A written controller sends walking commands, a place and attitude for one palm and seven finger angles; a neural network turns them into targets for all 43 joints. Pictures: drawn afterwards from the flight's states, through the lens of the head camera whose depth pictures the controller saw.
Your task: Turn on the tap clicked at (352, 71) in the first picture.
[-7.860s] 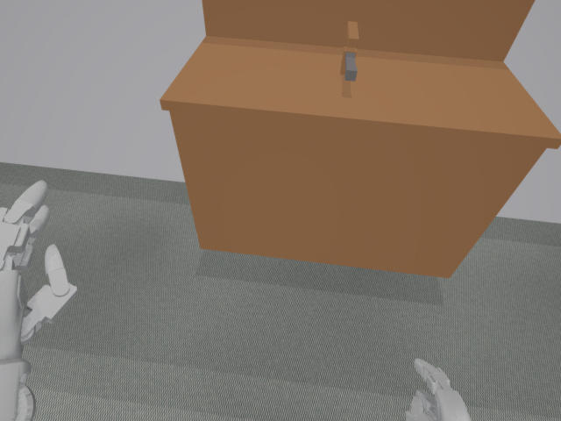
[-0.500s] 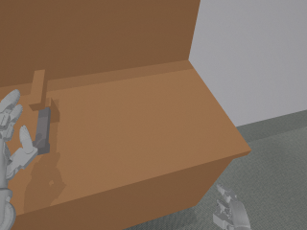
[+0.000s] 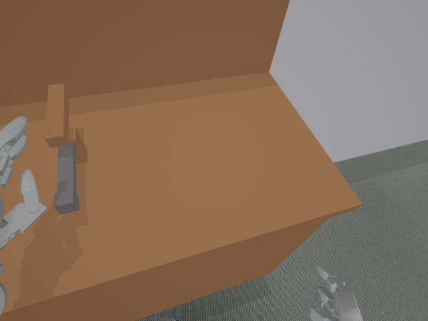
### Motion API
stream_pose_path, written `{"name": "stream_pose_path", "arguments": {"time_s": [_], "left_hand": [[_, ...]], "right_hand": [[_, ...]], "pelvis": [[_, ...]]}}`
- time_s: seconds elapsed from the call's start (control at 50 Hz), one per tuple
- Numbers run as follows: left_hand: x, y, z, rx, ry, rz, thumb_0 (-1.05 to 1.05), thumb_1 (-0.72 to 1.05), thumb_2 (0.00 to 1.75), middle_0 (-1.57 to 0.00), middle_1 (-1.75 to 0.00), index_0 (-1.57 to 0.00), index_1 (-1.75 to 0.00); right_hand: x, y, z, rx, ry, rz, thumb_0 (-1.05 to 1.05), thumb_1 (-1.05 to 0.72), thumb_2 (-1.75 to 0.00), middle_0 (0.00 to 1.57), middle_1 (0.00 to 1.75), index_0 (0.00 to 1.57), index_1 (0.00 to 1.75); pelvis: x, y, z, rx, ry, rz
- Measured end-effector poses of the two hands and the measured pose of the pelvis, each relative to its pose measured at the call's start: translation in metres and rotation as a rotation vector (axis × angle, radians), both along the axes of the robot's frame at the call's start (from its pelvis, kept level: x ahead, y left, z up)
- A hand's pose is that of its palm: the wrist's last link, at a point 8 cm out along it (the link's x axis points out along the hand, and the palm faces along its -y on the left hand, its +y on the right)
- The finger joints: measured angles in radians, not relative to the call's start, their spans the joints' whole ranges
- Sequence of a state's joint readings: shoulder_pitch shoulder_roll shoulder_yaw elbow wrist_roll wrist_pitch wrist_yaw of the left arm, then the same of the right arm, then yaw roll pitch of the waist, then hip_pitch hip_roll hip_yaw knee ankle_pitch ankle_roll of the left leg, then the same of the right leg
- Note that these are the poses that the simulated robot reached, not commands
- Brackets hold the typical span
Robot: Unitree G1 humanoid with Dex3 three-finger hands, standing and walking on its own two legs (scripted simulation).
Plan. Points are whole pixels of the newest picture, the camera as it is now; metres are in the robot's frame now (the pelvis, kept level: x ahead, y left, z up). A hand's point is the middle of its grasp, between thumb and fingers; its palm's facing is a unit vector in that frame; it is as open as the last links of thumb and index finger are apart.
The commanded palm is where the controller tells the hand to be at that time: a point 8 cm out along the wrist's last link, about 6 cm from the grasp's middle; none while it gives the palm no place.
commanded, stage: come to a stop and stand still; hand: left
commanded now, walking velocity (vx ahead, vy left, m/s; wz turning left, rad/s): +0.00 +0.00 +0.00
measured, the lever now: (66, 202) +0.27 +0.27 +0.07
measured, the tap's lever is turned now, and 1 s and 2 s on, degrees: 0 0 0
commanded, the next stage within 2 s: look again from close up in 0.28 s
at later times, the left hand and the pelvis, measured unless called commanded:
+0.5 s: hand (23, 206) +0.22 +0.27 +0.15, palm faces +0.39 -0.84 -0.38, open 7.4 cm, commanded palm +0.16 +0.30 +0.18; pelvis +0.01 +0.02 +0.00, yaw +1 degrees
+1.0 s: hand (35, 216) +0.21 +0.25 +0.16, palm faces +0.37 -0.82 -0.43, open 7.4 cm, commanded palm +0.15 +0.28 +0.18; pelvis -0.01 +0.00 +0.00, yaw +1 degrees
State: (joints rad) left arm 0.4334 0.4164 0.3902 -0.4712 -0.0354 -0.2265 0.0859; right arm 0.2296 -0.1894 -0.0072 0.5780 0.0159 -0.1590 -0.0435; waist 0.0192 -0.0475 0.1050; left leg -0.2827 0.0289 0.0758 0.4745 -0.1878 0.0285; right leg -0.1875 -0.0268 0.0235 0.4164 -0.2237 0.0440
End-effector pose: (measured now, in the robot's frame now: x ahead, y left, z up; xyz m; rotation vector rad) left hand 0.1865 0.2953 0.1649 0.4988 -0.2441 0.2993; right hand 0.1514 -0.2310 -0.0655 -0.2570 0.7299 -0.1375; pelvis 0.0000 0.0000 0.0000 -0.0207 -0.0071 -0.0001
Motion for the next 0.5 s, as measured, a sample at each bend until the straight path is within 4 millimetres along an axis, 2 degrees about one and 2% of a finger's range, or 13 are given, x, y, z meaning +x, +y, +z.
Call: {"name": "stream_pose_path", "arguments": {"time_s": [0.06,0.12,0.24,0.36,0.5], "left_hand": [[-0.002,0.010,0.008,-0.001,-0.053,0.041,0.01,0.89,0.90,-0.22,-0.30,-0.21,-0.30],[-0.003,0.012,0.010,-0.019,-0.082,0.050,0.01,0.89,0.90,-0.21,-0.30,-0.21,-0.30],[0.000,0.011,0.004,-0.041,-0.056,0.033,0.01,0.89,0.90,-0.21,-0.30,-0.21,-0.30],[0.000,0.015,0.001,-0.040,-0.030,0.034,0.01,0.89,0.90,-0.21,-0.30,-0.21,-0.30],[-0.005,0.016,0.003,-0.040,-0.035,0.040,0.01,0.89,0.90,-0.21,-0.30,-0.21,-0.30]], "right_hand": [[0.005,0.016,-0.003,0.019,0.007,0.038,0.02,-0.90,-0.90,0.20,0.30,0.20,0.30],[0.014,0.030,-0.004,0.041,-0.004,0.072,0.02,-0.90,-0.90,0.20,0.30,0.20,0.30],[0.033,0.046,0.001,0.067,-0.049,0.101,0.02,-0.90,-0.90,0.20,0.30,0.20,0.30],[0.043,0.045,0.009,0.053,-0.073,0.100,0.02,-0.90,-0.90,0.20,0.30,0.20,0.30],[0.038,0.033,0.010,0.019,-0.053,0.079,0.02,-0.90,-0.90,0.20,0.30,0.20,0.30]], "pelvis": [[0.001,0.005,0.000,-0.002,-0.002,0.007],[0.003,0.010,0.000,-0.003,-0.002,0.011],[0.005,0.015,0.000,-0.006,-0.003,0.011],[0.005,0.017,0.000,-0.009,-0.004,0.011],[0.005,0.017,0.000,-0.012,-0.006,0.015]]}}
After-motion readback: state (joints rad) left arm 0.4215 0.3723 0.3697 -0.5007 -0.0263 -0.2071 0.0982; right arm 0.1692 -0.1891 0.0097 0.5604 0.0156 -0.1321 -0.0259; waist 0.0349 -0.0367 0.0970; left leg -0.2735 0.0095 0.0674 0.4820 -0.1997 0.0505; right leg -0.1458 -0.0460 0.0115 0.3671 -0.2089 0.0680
